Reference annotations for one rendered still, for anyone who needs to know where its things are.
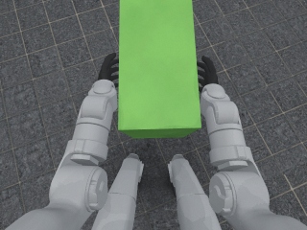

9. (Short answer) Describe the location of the robot left forearm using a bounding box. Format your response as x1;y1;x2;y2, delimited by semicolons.
49;80;118;200

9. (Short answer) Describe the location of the robot right hand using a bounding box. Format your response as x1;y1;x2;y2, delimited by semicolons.
197;56;219;92

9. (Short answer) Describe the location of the left robot thigh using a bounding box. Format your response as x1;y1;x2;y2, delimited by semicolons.
91;158;144;230

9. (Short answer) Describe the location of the carton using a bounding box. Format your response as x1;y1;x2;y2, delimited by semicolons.
118;0;201;139

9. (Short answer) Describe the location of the robot left hand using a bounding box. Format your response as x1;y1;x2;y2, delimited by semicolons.
98;52;119;87

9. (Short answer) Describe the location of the right robot shin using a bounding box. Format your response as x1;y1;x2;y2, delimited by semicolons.
171;154;189;187

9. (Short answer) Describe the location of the right robot upper arm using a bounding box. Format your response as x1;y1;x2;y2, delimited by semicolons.
208;171;307;230

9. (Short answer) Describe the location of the robot right forearm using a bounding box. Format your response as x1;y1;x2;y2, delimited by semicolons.
200;83;270;203

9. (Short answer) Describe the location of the left robot upper arm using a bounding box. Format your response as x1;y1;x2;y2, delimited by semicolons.
5;164;108;230

